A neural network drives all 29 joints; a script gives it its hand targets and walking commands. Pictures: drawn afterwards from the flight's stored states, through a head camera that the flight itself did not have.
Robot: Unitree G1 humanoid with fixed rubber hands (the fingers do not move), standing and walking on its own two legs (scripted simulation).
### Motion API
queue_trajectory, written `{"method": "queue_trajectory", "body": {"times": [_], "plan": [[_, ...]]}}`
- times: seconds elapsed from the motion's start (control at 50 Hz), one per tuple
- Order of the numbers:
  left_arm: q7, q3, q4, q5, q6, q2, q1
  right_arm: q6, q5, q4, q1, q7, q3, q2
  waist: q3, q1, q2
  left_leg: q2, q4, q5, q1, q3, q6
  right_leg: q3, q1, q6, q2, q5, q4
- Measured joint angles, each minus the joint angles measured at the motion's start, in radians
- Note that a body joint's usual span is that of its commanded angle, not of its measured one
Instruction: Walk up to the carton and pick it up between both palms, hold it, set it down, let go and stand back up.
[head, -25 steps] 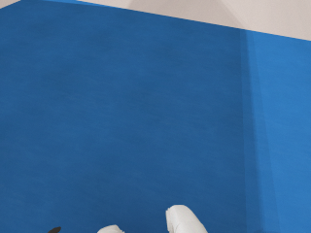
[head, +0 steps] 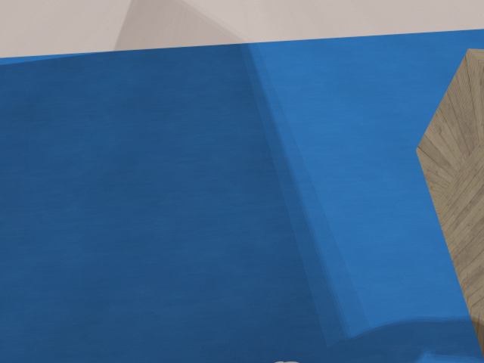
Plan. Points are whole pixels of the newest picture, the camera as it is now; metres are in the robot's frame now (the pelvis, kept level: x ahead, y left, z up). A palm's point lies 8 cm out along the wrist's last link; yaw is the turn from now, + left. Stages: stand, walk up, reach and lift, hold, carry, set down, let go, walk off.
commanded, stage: walk up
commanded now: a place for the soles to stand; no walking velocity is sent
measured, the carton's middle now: out of the picture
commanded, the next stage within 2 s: none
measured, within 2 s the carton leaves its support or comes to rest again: neither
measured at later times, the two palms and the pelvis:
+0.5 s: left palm out of the picture +0.10 +0.11 -0.10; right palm out of the picture -0.05 -0.42 -0.13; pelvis -0.02 -0.13 -0.01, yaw -28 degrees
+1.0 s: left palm (304, 261) +0.36 -0.11 -0.12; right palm out of the picture -0.10 -0.42 -0.10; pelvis +0.10 -0.23 +0.00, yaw -51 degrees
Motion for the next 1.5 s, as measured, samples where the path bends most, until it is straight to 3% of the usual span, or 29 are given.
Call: {"method": "queue_trajectory", "body": {"times": [0.06,0.14,0.2,0.26,0.3,0.32,0.34,0.38,0.42,0.52,0.64,0.72,0.76,0.8,0.88,0.96,1.02,1.08,1.12,1.16,1.22,1.26,1.32,1.4,1.46,1.5], "plan": [[-0.012,0.005,-0.023,0.029,0.010,0.017,-0.001,0.010,-0.027,0.035,0.020,-0.019,0.011,0.010,0.003,-0.018,-0.024,0.057,-0.028,0.003,0.016,0.050,-0.011,-0.095,-0.117,0.068,-0.018,-0.043,0.262],[-0.050,0.022,-0.031,0.032,0.006,0.059,-0.007,0.012,-0.056,0.086,0.023,-0.023,-0.002,0.013,0.018,-0.032,-0.069,0.110,-0.062,0.020,0.053,0.123,-0.044,-0.138,-0.181,0.087,-0.123,0.037,0.460],[-0.068,0.026,-0.020,0.012,0.009,0.065,-0.006,0.013,-0.067,0.105,0.009,-0.018,-0.023,-0.007,0.013,-0.033,-0.064,0.160,-0.042,-0.001,0.064,0.174,-0.047,-0.144,-0.143,0.073,-0.213,-0.022,0.400],[-0.075,0.028,-0.007,-0.004,0.002,0.058,-0.006,0.012,-0.073,0.101,-0.011,-0.006,-0.022,-0.032,0.008,-0.031,-0.037,0.228,0.014,-0.043,0.061,0.220,-0.048,-0.160,-0.055,0.035,-0.280,-0.131,0.222],[-0.071,0.032,-0.005,-0.020,-0.026,0.057,0.000,0.022,-0.077,0.091,-0.026,0.005,-0.020,-0.047,0.002,-0.029,-0.012,0.291,0.126,-0.159,0.026,0.229,-0.039,-0.168,0.011,0.011,-0.284,-0.144,0.102],[-0.061,0.033,0.001,-0.027,-0.043,0.052,-0.004,0.031,-0.070,0.085,-0.036,0.013,-0.017,-0.055,0.009,-0.027,0.010,0.314,0.207,-0.264,-0.007,0.196,-0.027,-0.171,-0.001,0.016,-0.255,-0.098,0.117],[-0.049,0.031,0.007,-0.031,-0.056,0.044,-0.010,0.042,-0.059,0.076,-0.041,0.025,-0.015,-0.064,0.013,-0.023,0.029,0.299,0.306,-0.331,-0.056,0.124,-0.025,-0.173,-0.020,0.015,-0.231,-0.091,0.152],[-0.019,0.019,0.023,-0.039,-0.064,0.017,-0.017,0.061,-0.038,0.053,-0.047,0.052,-0.007,-0.083,0.009,-0.004,0.064,0.229,0.485,-0.337,-0.155,-0.008,-0.030,-0.170,-0.038,-0.002,-0.187,-0.099,0.173],[0.009,0.006,0.036,-0.031,-0.059,-0.012,-0.010,0.055,-0.020,0.030,-0.060,0.069,0.005,-0.093,0.008,0.008,0.092,0.176,0.567,-0.276,-0.215,-0.056,-0.033,-0.160,-0.026,-0.017,-0.145,-0.085,0.138],[0.035,-0.003,0.037,-0.011,-0.059,-0.055,0.025,0.023,-0.020,-0.035,-0.045,0.082,0.027,-0.072,-0.011,0.009,0.116,0.114,0.487,-0.174,-0.258,-0.052,-0.051,-0.131,0.051,-0.041,-0.071,-0.026,-0.008],[0.044,0.000,0.007,-0.005,-0.076,-0.065,0.051,0.023,-0.017,-0.076,0.000,0.084,0.032,-0.026,-0.025,0.015,0.079,0.065,0.258,-0.105,-0.223,-0.085,-0.052,-0.069,0.123,-0.052,-0.016,0.000,-0.117],[0.038,-0.002,-0.015,0.000,-0.073,-0.056,0.067,0.005,-0.016,-0.100,0.032,0.073,0.033,-0.010,-0.028,0.000,0.042,0.037,0.047,-0.061,-0.124,-0.080,-0.032,-0.022,0.135,-0.044,0.003,-0.050,-0.080],[0.037,-0.004,-0.029,0.002,-0.065,-0.040,0.071,-0.014,-0.025,-0.119,0.048,0.060,0.035,-0.003,-0.022,-0.029,0.000,0.024,0.046,0.015,-0.111,-0.050,-0.022,0.000,0.101,-0.027,-0.003,-0.144,0.039],[0.033,-0.010,-0.043,0.015,-0.053,-0.026,0.064,-0.017,-0.033,-0.118,0.053,0.040,0.040,-0.005,-0.015,-0.047,-0.020,0.040,0.107,-0.049,-0.111,-0.015,-0.021,-0.045,0.019,-0.002,-0.012,-0.191,0.234],[0.014,-0.004,-0.069,0.025,-0.052,0.026,0.026,-0.020,-0.038,-0.074,0.055,0.024,0.045,0.008,0.022,-0.066,-0.068,0.078,0.099,-0.114,-0.032,0.056,-0.027,-0.144,-0.119,0.027,-0.096,-0.087,0.421],[0.004,0.018,-0.094,0.006,-0.050,0.053,-0.009,-0.026,-0.045,-0.049,0.074,0.036,0.040,0.009,0.045,-0.083,-0.087,0.112,0.055,-0.150,0.065,0.127,-0.039,-0.165,-0.186,0.031,-0.173,-0.034,0.355],[-0.003,0.026,-0.110,-0.012,-0.057,0.048,-0.043,-0.027,-0.047,-0.041,0.092,0.043,0.035,-0.003,0.063,-0.094,-0.071,0.140,0.038,-0.187,0.133,0.174,-0.056,-0.166,-0.183,0.014,-0.212,-0.006,0.206],[-0.005,0.024,-0.126,-0.020,-0.079,0.032,-0.074,-0.021,-0.042,-0.040,0.109,0.050,0.032,-0.023,0.079,-0.105,-0.037,0.179,0.059,-0.248,0.190,0.219,-0.085,-0.182,-0.135,-0.007,-0.220,0.034,0.050],[0.001,0.021,-0.138,-0.017,-0.101,0.021,-0.090,-0.009,-0.036,-0.041,0.124,0.052,0.031,-0.038,0.082,-0.110,0.001,0.223,0.122,-0.316,0.206,0.235,-0.092,-0.204,-0.093,-0.017,-0.194,0.099,-0.006],[0.020,0.013,-0.153,-0.009,-0.124,0.007,-0.113,0.013,-0.026,-0.039,0.126,0.059,0.031,-0.047,0.105,-0.115,0.055,0.282,0.293,-0.339,0.160,0.184,-0.061,-0.226,-0.096,-0.008,-0.151,0.073,0.062],[0.056,-0.005,-0.174,-0.013,-0.130,-0.016,-0.126,0.060,-0.016,-0.057,0.109,0.080,0.041,-0.060,0.119,-0.088,0.080,0.204,0.626,-0.303,0.002,-0.001,-0.046,-0.205,-0.089,-0.005,-0.131,-0.011,0.118],[0.078,-0.019,-0.176,-0.006,-0.123,-0.035,-0.118,0.065,-0.013,-0.075,0.081,0.086,0.039,-0.070,0.125,-0.072,0.103,0.172,0.732,-0.268,-0.093,-0.049,-0.040,-0.187,-0.059,0.003,-0.122,-0.019,0.097],[0.089,-0.029,-0.163,0.006,-0.121,-0.050,-0.093,0.048,-0.014,-0.125,0.041,0.093,0.033,-0.064,0.128,-0.059,0.118,0.170,0.665,-0.271,-0.193,-0.060,-0.048,-0.165,-0.011,0.013,-0.119,-0.029,0.052],[0.089,-0.028,-0.143,0.018,-0.131,-0.052,-0.053,0.031,-0.018,-0.187,0.005,0.102,0.027,-0.041,0.115,-0.034,0.107,0.179,0.406,-0.245,-0.243,-0.064,-0.057,-0.127,0.024,0.036,-0.132,-0.067,0.041],[0.081,-0.023,-0.128,0.014,-0.118,-0.037,-0.024,0.010,-0.022,-0.216,0.001,0.106,0.024,-0.023,0.101,-0.018,0.067,0.160,0.222,-0.086,-0.196,-0.042,-0.059,-0.079,0.031,0.053,-0.160,-0.145,0.112],[0.080,-0.014,-0.110,0.001,-0.095,-0.022,-0.014,-0.006,-0.030,-0.230,0.007,0.098,0.029,-0.004,0.092,-0.017,0.016,0.138,0.280,-0.111,-0.177,0.009,-0.070,-0.025,0.006,0.022,-0.174,-0.231,0.239]]}}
